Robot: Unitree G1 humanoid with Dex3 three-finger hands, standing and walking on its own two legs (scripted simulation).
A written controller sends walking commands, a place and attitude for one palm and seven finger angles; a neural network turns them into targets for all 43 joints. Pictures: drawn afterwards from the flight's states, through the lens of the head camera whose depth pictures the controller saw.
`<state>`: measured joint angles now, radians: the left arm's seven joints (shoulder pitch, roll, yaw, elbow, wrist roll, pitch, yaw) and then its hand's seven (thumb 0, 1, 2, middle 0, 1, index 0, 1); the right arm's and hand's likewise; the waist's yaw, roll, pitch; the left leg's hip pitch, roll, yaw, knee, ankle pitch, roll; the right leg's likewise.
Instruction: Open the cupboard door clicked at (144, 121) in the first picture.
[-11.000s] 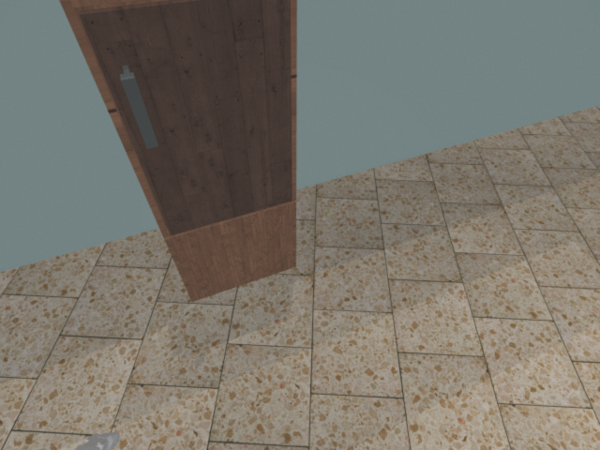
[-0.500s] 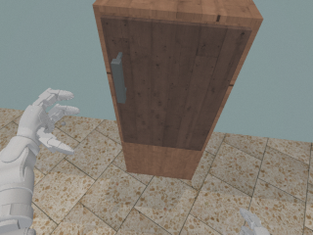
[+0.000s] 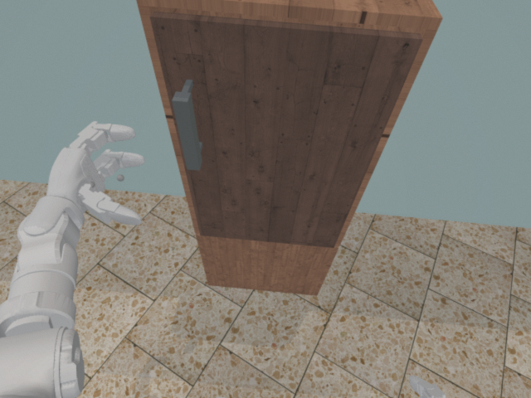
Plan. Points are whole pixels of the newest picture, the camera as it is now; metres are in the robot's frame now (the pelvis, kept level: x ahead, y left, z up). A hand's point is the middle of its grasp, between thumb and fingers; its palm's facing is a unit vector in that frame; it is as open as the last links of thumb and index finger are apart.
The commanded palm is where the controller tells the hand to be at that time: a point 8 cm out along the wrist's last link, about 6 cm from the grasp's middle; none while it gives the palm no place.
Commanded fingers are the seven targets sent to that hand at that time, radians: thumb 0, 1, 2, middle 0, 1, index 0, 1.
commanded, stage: move the hooked fingers beside the handle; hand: left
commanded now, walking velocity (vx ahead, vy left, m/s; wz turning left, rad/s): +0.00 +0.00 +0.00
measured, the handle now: (191, 126) +0.54 +0.14 +0.10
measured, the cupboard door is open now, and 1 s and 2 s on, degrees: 0 0 0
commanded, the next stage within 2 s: slide the fingers in behind the handle in 1.44 s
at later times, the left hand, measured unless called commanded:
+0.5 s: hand (151, 145) +0.48 +0.19 +0.10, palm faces -0.09 -1.00 +0.00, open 14.0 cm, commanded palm +0.47 +0.24 +0.10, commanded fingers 0.00 -0.50 0.30 -0.30 -1.20 -0.30 -1.20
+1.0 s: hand (159, 140) +0.51 +0.19 +0.09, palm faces -0.08 -1.00 +0.00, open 14.0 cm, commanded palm +0.48 +0.23 +0.10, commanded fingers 0.00 -0.50 0.30 -0.30 -1.20 -0.30 -1.20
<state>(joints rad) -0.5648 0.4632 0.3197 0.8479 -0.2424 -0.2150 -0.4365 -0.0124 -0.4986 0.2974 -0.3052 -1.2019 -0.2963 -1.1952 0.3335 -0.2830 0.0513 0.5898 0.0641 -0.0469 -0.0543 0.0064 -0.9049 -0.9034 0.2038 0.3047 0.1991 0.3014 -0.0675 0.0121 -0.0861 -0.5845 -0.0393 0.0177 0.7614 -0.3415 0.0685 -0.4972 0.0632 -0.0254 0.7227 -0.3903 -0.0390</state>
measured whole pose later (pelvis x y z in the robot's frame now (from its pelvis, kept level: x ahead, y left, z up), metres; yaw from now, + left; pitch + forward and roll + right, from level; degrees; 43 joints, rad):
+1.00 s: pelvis +0.01 +0.00 -0.01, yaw -2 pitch +17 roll -3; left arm -0.87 0.52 0.36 1.14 -0.14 -0.29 -0.33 -0.01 -0.50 0.30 -0.29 -1.20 -0.29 -1.19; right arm 0.45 -0.28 0.04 0.62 0.03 0.06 0.00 0.00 -0.91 -0.90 0.20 0.30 0.20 0.30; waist -0.15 0.02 -0.11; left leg -0.77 -0.01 0.02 0.87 -0.40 0.07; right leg -0.67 0.09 -0.02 0.80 -0.42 -0.04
